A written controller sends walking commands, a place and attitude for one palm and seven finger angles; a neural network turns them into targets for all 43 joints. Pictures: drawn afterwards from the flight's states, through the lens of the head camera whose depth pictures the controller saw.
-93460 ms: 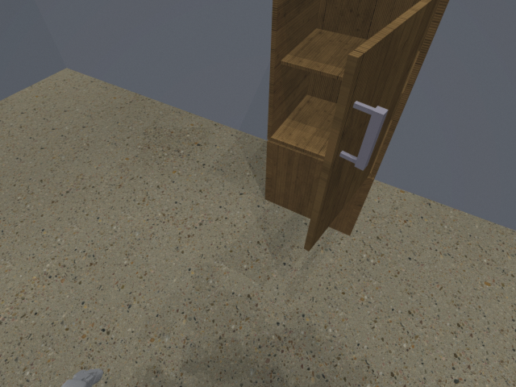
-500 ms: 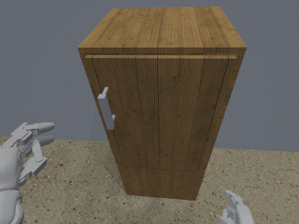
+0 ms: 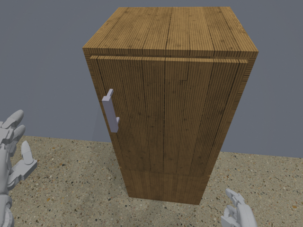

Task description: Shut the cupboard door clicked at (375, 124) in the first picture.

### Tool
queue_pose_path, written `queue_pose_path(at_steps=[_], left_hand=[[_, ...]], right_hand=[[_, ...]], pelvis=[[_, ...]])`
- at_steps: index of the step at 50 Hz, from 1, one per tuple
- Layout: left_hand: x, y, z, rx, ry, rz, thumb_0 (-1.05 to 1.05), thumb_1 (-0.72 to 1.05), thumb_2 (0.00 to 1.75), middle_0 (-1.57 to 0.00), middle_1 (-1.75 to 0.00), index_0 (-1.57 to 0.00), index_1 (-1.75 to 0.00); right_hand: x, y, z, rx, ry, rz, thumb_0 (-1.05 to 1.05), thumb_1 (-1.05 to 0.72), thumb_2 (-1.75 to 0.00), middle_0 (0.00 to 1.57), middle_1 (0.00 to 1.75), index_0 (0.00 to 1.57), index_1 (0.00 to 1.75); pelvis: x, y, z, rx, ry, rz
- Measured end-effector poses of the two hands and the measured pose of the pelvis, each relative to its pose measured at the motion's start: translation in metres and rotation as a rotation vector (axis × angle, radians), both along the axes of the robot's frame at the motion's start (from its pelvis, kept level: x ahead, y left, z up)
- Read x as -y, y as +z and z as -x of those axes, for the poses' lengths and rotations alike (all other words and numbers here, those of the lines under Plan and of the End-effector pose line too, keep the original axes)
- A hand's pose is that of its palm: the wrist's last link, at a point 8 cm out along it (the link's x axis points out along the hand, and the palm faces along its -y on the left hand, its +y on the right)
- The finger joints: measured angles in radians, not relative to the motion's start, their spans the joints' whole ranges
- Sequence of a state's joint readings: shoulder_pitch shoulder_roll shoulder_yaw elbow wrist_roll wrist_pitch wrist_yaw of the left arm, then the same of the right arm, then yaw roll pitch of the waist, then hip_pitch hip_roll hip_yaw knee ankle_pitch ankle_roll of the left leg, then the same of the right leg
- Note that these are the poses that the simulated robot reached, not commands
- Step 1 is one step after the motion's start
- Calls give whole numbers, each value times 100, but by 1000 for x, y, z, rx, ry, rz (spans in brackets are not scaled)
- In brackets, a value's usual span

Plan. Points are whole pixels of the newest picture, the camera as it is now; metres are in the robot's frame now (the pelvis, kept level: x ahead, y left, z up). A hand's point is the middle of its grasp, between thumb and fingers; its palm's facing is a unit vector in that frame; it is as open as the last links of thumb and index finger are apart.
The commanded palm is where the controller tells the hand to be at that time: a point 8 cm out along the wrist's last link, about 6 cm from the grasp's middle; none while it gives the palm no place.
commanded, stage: step back with the hand held close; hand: left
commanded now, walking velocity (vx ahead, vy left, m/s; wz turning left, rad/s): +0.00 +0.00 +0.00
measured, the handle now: (112, 111) +0.43 +0.19 +0.08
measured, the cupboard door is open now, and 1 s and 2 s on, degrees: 0 0 0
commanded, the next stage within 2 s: stop stepping back and stand still in 1.20 s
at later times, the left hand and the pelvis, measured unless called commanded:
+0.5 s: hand (22, 168) +0.17 +0.28 +0.16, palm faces +0.35 -0.78 -0.51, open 7.4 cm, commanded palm +0.11 +0.32 +0.18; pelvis -0.03 +0.02 +0.00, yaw -1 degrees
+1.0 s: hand out of the picture +0.05 +0.32 +0.16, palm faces +0.50 -0.76 -0.42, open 7.4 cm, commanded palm +0.00 +0.36 +0.18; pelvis -0.13 +0.05 -0.02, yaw +3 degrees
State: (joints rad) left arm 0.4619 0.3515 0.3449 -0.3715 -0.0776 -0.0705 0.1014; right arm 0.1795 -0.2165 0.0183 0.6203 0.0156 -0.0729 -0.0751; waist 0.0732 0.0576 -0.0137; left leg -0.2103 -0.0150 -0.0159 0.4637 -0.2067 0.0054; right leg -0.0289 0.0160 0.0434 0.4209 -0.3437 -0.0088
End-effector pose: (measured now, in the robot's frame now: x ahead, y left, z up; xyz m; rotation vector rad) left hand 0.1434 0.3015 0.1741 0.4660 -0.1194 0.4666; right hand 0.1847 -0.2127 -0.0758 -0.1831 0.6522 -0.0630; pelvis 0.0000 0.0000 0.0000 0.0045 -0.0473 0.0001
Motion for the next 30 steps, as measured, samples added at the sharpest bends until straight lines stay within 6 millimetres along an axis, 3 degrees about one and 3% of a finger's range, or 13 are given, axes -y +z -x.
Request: queue_pose_path(at_steps=[11,19,30], left_hand=[[-6,9,-3,9,-8,-62,1,89,90,-22,-30,-21,-30],[-8,4,-3,-47,-77,-92,1,89,90,-21,-30,-21,-30],[-28,10,33,7,-113,-127,1,89,90,-22,-30,-21,-30]], right_hand=[[7,-5,8,-48,-19,7,1,-90,-90,20,30,20,30],[18,-3,27,-87,-107,35,1,-90,-90,20,30,20,30],[7,6,77,-80,-144,64,1,-91,-90,20,30,20,30]], pelvis=[[0,0,2,-21,6,16],[-12,-1,15,-48,-18,20],[-28,-2,53,-44,-24,41]])
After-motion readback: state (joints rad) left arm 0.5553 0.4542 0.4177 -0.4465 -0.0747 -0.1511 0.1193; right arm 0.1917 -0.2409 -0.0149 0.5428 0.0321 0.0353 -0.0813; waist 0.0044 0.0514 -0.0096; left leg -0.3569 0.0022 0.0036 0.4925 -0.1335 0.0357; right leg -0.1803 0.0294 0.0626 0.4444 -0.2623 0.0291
